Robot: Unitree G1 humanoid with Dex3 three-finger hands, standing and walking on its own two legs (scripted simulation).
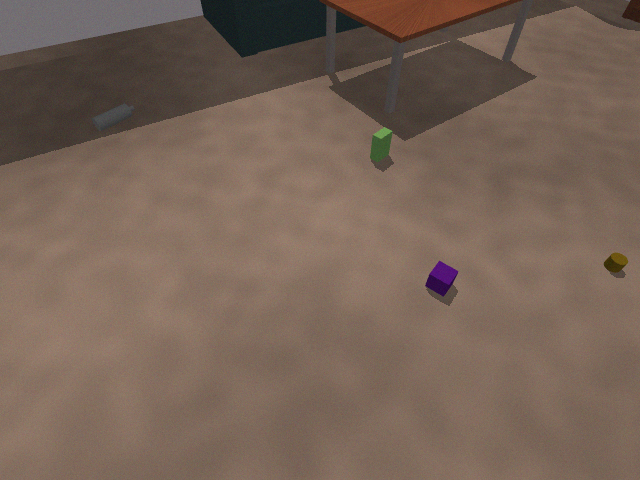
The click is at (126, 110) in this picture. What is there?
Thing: lying bottle
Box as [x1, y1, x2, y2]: [92, 104, 134, 130]
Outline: 134,108 132,105 128,107 125,104 122,104 93,117 92,120 96,127 99,130 102,130 131,116 130,111
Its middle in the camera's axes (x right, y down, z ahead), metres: -1.12 -0.68 +2.16
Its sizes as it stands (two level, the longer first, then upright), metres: 0.223 0.076 0.076
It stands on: the floor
